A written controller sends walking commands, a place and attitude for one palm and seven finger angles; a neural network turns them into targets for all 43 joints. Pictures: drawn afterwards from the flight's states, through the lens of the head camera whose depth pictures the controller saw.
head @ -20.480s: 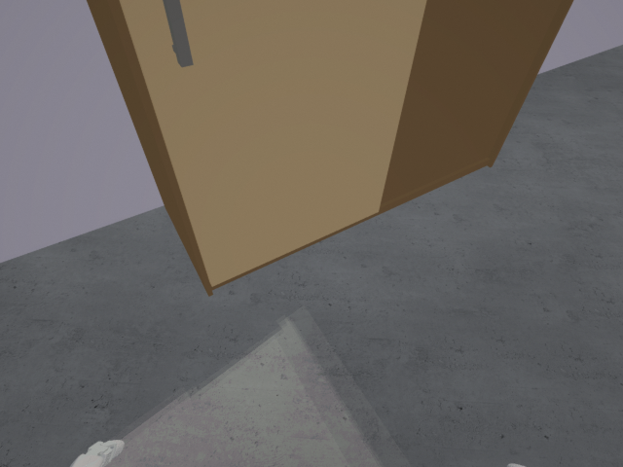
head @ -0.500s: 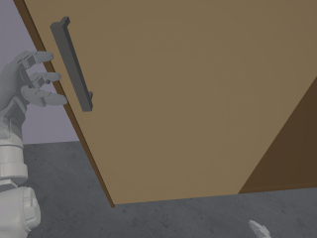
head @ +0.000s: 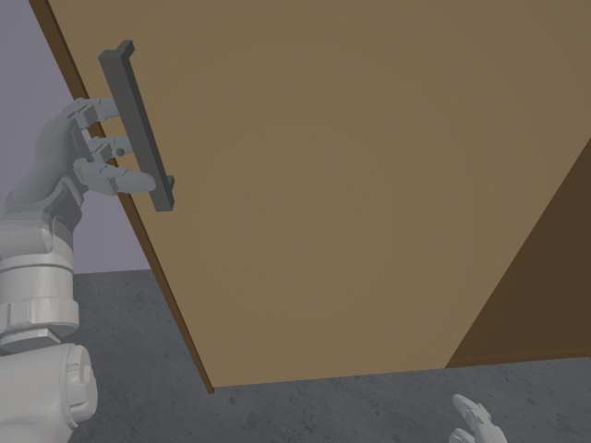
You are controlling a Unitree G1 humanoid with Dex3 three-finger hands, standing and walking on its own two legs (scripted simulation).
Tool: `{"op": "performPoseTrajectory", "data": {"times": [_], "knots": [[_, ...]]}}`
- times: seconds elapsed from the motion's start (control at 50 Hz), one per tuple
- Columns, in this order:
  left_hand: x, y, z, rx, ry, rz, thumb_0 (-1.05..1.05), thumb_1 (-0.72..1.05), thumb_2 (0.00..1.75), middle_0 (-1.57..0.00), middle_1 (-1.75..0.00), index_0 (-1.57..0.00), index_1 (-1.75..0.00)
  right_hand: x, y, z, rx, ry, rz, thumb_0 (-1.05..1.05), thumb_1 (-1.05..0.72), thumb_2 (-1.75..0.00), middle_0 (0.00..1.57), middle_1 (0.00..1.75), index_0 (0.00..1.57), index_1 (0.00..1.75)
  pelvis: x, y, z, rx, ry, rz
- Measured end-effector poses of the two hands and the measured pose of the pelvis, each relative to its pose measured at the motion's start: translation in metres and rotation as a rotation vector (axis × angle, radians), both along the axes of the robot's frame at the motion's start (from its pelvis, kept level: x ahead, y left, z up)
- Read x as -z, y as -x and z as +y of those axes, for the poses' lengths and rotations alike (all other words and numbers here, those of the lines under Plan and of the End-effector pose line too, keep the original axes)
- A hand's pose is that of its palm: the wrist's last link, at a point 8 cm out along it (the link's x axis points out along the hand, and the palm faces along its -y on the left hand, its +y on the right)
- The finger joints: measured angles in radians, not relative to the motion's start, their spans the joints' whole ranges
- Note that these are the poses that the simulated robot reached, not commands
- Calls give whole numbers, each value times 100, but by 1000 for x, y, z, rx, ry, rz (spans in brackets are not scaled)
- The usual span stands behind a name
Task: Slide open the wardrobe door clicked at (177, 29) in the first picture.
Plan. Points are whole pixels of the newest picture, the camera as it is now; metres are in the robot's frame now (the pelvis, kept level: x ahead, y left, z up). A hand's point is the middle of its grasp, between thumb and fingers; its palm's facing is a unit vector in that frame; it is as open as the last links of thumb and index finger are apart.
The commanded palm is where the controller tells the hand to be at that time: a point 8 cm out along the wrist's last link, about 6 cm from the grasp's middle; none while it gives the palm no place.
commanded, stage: feel for the door with the fingertips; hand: left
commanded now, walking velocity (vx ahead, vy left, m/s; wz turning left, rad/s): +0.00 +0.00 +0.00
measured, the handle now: (147, 133) +0.45 +0.23 +0.23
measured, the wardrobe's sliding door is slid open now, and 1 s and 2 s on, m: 0.00 0.00 0.00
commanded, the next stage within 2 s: slide the fingers in behind the handle in 0.44 s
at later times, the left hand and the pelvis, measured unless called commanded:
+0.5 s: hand (124, 143) +0.41 +0.25 +0.24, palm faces +0.19 -0.98 -0.02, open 13.8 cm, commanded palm +0.39 +0.29 +0.23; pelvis +0.00 +0.00 +0.00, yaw +1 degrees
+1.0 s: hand (124, 152) +0.39 +0.24 +0.23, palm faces +0.18 -0.98 -0.02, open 14.0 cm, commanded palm +0.37 +0.29 +0.23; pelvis +0.00 +0.00 +0.00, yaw +0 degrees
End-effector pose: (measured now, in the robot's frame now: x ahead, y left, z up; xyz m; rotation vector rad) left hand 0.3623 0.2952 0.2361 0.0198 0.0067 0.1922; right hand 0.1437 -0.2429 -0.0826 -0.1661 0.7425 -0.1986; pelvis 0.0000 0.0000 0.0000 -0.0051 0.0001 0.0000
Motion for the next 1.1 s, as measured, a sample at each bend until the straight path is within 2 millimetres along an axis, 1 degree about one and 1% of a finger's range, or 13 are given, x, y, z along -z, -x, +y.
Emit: {"op": "performPoseTrajectory", "data": {"times": [0.12, 0.26, 0.4, 0.56, 0.76, 0.88, 1.0, 1.1], "knots": [[5, -3, 4, -9, 4, 35, -1, -50, 30, -30, -120, -30, -120, 4, 5, -4, -11, 18, 35, 1, -90, -90, 21, 30, 20, 30, 0, 4, -2, -13, 1, 1], [-2, -16, -1, 11, -13, -3, -1, -50, 30, -30, -120, -30, -120, 7, 20, -12, 10, 36, 78, 1, -90, -90, 20, 30, 20, 30, 0, 5, -3, -13, 2, 14], [-3, -16, 0, 7, -3, 7, -1, -50, 30, -31, -122, -32, -122, 11, 34, -17, 39, 33, 106, 1, -90, -90, 20, 30, 20, 30, -1, 3, -2, -9, 2, 16], [-3, -17, 1, 5, -3, 10, -1, -50, 30, -32, -122, -33, -123, 12, 40, -15, 35, 33, 117, 1, -90, -90, 20, 30, 20, 30, 0, 6, -2, -13, 3, 13], [0, -17, -8, 30, 5, 2, -1, -50, 30, -31, -121, -31, -121, 9, 37, -10, 40, 21, 84, 1, -90, -90, 20, 30, 20, 30, -1, 9, 1, -2, 3, 11], [2, -12, -5, 7, 1, -6, -1, -50, 30, -30, -120, -31, -120, 6, 32, -8, 40, 14, 63, 1, -90, -90, 20, 30, 20, 30, -1, 7, 1, 7, 1, 6], [1, -1, -5, 16, -5, -20, -1, -50, 30, -30, -120, -30, -120, 4, 22, -6, 25, 14, 49, 1, -90, -90, 20, 30, 20, 30, -1, 5, 2, 2, 3, -4], [3, -2, -9, 21, -1, 4, -1, -50, 30, -30, -120, -30, -120, 2, 10, -2, -1, 21, 37, 1, -90, -90, 20, 30, 20, 30, -1, 6, 2, -10, 4, -8]]}}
